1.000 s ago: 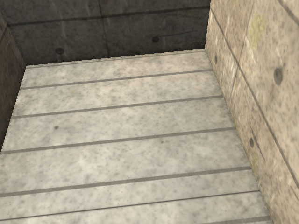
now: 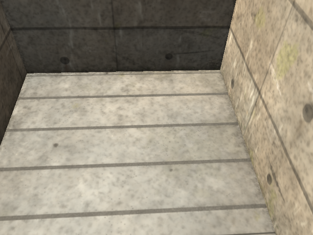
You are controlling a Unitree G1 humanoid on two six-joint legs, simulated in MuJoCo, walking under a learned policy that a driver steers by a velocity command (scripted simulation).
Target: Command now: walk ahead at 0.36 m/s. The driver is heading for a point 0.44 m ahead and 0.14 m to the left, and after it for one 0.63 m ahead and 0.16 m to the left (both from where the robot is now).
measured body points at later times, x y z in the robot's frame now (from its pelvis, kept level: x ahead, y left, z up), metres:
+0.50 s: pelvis +0.23 -0.01 -0.01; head +0.26 -0.02 +0.44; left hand +0.44 +0.24 -0.09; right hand +0.16 -0.28 -0.15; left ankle +0.02 +0.10 -0.71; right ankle +0.35 -0.11 -0.73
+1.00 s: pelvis +0.49 +0.07 -0.01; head +0.52 +0.10 +0.43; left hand +0.43 +0.34 -0.16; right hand +0.75 -0.11 -0.11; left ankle +0.60 +0.20 -0.73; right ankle +0.35 -0.12 -0.72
